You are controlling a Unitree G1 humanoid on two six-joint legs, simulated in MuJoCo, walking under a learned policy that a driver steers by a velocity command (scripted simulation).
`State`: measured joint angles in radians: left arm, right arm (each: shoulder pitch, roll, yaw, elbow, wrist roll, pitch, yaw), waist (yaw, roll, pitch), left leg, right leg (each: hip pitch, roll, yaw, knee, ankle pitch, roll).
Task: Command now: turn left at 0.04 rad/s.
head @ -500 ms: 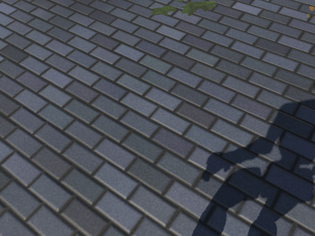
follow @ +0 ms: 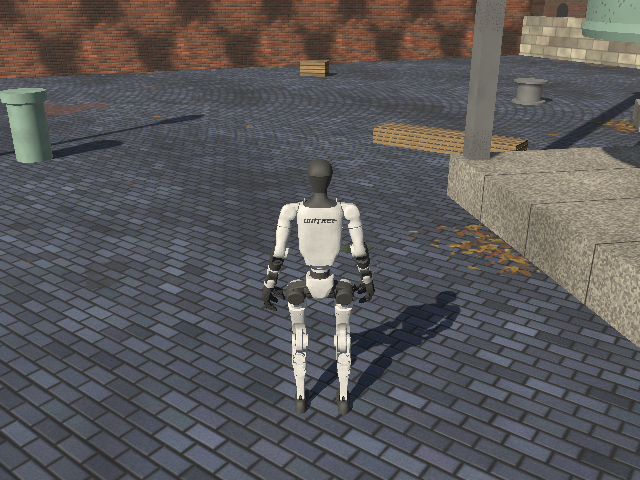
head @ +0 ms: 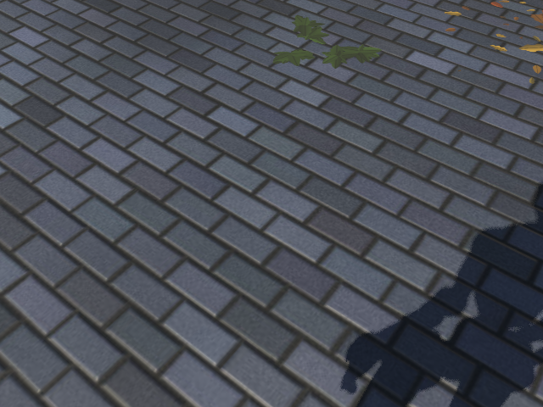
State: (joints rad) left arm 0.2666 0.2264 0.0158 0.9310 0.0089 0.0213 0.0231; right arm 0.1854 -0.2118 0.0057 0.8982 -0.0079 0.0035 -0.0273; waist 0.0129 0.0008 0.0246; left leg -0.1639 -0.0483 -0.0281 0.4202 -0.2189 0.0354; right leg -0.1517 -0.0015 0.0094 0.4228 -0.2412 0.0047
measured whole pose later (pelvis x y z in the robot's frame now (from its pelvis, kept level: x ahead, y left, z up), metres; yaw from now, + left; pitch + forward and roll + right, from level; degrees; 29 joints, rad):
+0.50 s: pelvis +0.05 +0.01 +0.00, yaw -1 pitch +0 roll +0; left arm 0.27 0.23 0.06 1.02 0.03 -0.02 -0.02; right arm 0.42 -0.20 -0.03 1.06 -0.03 -0.06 -0.01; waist -0.02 -0.02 -0.02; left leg -0.09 -0.05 0.03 0.37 -0.28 0.08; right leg -0.37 0.01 0.01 0.90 -0.35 -0.08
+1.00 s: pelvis +0.29 -0.06 -0.01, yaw -16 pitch +0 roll -1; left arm 0.21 0.25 0.07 0.95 0.01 -0.03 -0.01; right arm 0.25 -0.21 -0.03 0.93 -0.03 -0.10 0.00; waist -0.01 0.01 0.07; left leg -0.44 0.07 -0.01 1.23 -0.30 0.03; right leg -0.28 0.15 -0.06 0.46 -0.18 -0.16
